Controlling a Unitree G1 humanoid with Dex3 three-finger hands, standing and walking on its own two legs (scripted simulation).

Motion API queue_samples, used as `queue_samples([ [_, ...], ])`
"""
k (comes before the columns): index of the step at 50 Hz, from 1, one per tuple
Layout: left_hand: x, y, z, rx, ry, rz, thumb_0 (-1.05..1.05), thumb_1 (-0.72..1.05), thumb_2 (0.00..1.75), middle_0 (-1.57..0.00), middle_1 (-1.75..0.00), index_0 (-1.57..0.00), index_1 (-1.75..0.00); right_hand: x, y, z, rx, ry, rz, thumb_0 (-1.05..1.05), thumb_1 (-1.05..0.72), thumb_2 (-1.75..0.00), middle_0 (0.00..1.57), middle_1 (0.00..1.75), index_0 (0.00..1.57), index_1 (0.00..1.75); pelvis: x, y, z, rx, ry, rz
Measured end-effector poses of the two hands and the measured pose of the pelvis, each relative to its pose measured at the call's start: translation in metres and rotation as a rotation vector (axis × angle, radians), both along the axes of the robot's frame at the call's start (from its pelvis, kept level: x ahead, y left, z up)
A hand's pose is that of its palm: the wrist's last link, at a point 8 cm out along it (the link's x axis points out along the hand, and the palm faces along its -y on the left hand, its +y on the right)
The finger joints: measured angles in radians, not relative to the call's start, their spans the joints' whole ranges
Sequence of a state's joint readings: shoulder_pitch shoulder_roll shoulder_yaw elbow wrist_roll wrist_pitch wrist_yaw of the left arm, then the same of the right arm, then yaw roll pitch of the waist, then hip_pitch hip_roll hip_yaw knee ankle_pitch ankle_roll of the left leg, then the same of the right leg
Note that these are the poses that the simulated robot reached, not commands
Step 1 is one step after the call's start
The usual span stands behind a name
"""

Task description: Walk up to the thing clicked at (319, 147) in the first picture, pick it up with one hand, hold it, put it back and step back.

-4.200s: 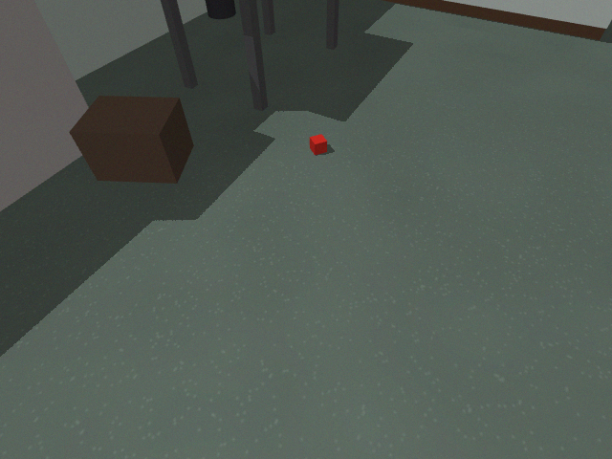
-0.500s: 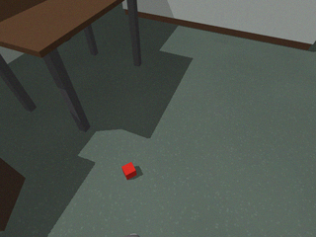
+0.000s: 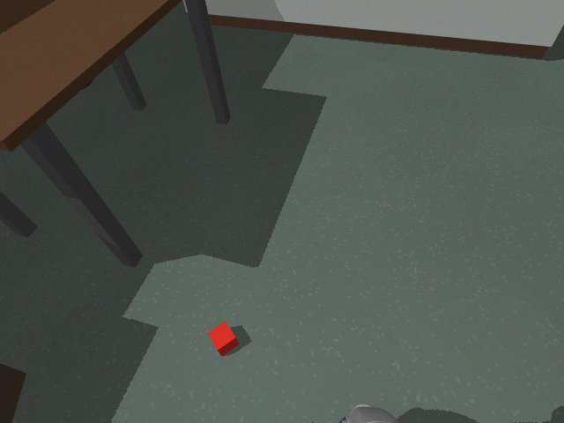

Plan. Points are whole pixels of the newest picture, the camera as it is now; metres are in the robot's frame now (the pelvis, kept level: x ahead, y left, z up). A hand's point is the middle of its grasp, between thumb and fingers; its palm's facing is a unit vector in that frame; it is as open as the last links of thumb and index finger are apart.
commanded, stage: walk up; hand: left
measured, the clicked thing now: (223, 338) +0.47 +0.26 -0.72
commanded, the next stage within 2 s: stand in 1.62 s
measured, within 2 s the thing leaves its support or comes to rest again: neither
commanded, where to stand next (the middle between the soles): +0.11 +0.01 m, yaw +2 degrees
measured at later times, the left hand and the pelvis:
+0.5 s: hand out of the picture +0.11 +0.28 -0.15, palm faces +0.01 -0.95 -0.31, open 7.4 cm; pelvis +0.04 +0.02 +0.01, yaw +1 degrees
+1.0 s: hand out of the picture +0.12 +0.27 -0.13, palm faces +0.03 -0.94 -0.34, open 7.4 cm; pelvis +0.06 +0.01 +0.03, yaw +2 degrees
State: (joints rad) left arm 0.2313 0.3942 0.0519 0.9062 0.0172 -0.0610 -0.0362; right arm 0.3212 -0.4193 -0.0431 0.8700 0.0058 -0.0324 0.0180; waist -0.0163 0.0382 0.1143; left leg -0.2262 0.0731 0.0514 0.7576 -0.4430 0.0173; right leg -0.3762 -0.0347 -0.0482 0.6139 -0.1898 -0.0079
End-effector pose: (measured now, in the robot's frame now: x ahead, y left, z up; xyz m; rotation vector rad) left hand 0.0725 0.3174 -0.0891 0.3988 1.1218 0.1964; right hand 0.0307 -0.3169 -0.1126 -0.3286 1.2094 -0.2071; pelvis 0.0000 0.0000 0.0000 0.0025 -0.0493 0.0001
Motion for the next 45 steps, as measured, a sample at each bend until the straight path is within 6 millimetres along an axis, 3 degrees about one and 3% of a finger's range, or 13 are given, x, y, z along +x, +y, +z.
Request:
queue_samples([
  [5, 0.017, -0.016, 0.012, -0.011, -0.033, 0.009, 0.0, 0.91, 0.9, -0.2, -0.3, -0.2, -0.3, 0.037, 0.006, -0.004, 0.039, -0.012, 0.042, 0.01, -0.91, -0.9, 0.2, 0.3, 0.2, 0.3, 0.014, -0.004, 0.007, 0.017, -0.002, 0.007],
  [9, 0.022, -0.014, 0.013, -0.01, -0.027, 0.014, 0.0, 0.9, 0.9, -0.2, -0.3, -0.2, -0.3, 0.058, 0.009, 0.0, 0.035, -0.022, 0.062, 0.01, -0.91, -0.9, 0.2, 0.3, 0.2, 0.3, 0.025, -0.002, 0.01, 0.009, 0.006, 0.01],
  [16, 0.03, 0.008, -0.016, -0.035, 0.003, 0.052, 0.0, 0.9, 0.9, -0.2, -0.3, -0.2, -0.3, 0.073, 0.016, 0.006, -0.034, -0.015, 0.048, 0.01, -0.91, -0.9, 0.2, 0.3, 0.2, 0.3, 0.037, 0.012, -0.001, 0.005, -0.006, 0.018],
  [25, 0.031, 0.005, -0.03, -0.103, 0.063, 0.079, 0.01, 0.91, 0.9, -0.2, -0.3, -0.2, -0.3, 0.093, 0.034, 0.022, -0.036, -0.019, 0.056, 0.01, -0.91, -0.9, 0.2, 0.3, 0.2, 0.3, 0.045, 0.02, 0.008, -0.019, -0.003, 0.019],
  [37, 0.022, 0.005, -0.011, -0.082, 0.115, 0.13, 0.01, 0.91, 0.9, -0.2, -0.3, -0.2, -0.3, 0.144, 0.051, 0.022, 0.035, -0.071, 0.096, 0.01, -0.91, -0.9, 0.2, 0.3, 0.2, 0.3, 0.057, 0.018, 0.022, -0.014, 0.004, 0.033],
  [45, 0.033, 0.004, -0.002, -0.063, 0.107, 0.135, 0.01, 0.91, 0.9, -0.2, -0.3, -0.2, -0.3, 0.149, 0.047, 0.021, 0.046, -0.057, 0.08, 0.01, -0.91, -0.9, 0.2, 0.3, 0.2, 0.3, 0.06, 0.015, 0.026, -0.009, 0.005, 0.035],
])
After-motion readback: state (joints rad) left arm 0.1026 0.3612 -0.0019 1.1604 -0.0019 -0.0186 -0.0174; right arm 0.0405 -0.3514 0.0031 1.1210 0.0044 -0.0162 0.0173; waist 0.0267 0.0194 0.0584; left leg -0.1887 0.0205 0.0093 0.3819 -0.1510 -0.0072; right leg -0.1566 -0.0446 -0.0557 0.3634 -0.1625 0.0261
